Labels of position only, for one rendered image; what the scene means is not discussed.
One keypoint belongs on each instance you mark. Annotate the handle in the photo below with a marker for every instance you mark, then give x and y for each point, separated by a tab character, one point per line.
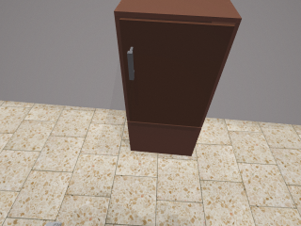
130	59

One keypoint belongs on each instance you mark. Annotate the cupboard door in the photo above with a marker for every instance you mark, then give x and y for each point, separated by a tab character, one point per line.
176	65

